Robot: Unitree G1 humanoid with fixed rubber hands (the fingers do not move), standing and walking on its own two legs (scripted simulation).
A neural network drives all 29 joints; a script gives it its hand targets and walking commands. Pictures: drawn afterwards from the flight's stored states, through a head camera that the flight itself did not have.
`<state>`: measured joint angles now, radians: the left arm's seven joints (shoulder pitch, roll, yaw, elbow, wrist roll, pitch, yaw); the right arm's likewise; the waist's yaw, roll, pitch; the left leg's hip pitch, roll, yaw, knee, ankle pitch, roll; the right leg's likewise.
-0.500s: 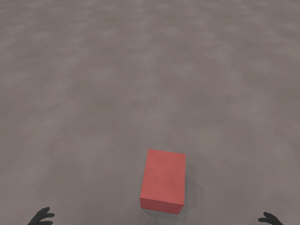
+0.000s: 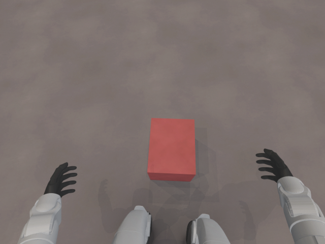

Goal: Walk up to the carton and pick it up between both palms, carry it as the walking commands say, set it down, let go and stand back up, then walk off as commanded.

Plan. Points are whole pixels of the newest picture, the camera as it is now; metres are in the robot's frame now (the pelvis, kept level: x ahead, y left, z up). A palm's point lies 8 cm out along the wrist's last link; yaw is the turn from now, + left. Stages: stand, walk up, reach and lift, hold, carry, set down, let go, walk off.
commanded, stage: reach and lift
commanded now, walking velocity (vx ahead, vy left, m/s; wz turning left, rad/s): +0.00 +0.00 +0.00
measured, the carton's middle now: (171, 150) +0.50 +0.02 -0.62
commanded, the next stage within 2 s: none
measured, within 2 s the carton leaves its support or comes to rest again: neither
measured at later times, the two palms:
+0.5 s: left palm (93, 149) +0.34 +0.26 -0.13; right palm (256, 147) +0.39 -0.22 -0.13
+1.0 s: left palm (117, 120) +0.46 +0.22 -0.18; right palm (233, 120) +0.49 -0.17 -0.17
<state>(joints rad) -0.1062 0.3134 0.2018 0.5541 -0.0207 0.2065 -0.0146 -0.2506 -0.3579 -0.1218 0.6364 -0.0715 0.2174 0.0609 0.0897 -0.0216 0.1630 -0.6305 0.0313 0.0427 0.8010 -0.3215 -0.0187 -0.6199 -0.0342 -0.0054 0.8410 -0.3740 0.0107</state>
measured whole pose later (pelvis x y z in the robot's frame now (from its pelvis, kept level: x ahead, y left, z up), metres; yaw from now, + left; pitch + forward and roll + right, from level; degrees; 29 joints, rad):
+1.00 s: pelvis -0.03 +0.01 -0.07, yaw +0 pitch +44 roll +0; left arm -1.06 0.20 0.36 0.81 0.05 0.13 0.04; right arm -1.13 -0.26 -0.32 0.87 -0.07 0.13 0.01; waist 0.04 -0.01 -0.02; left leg -1.51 0.04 0.03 1.01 -0.27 0.00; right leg -1.49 -0.02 0.00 1.03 -0.31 0.02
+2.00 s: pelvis -0.07 +0.00 -0.30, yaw +0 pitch +44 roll +0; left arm -1.37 0.33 0.21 1.07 -0.16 0.09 0.12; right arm -1.42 -0.36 -0.13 1.08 0.14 0.11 -0.11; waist 0.03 0.00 0.16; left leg -2.20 0.04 0.00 1.92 -0.50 -0.01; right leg -2.17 -0.02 0.01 1.96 -0.57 0.01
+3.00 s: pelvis -0.09 +0.00 -0.36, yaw +0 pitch +36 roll +0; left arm -1.56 0.35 0.08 1.22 -0.25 0.03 0.12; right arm -1.59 -0.36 -0.02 1.21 0.23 0.05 -0.11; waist 0.03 0.00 0.44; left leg -2.27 0.03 -0.02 2.16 -0.51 -0.01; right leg -2.23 -0.01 0.02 2.20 -0.59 0.02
